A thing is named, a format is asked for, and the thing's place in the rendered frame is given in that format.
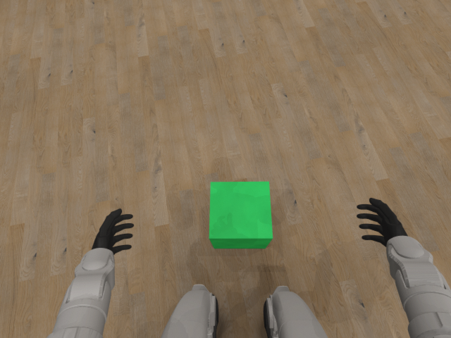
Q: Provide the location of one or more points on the robot left forearm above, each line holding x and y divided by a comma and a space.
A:
85, 306

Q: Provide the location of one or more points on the right robot hand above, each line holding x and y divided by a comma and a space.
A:
389, 226

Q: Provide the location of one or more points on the right robot shin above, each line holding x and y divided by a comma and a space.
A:
278, 289

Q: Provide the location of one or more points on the right robot thigh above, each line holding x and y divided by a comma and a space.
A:
292, 317

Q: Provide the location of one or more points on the left robot hand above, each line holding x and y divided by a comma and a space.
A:
105, 237

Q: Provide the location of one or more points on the robot right forearm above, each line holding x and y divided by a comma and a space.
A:
423, 291

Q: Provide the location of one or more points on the carton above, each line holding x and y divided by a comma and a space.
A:
240, 215

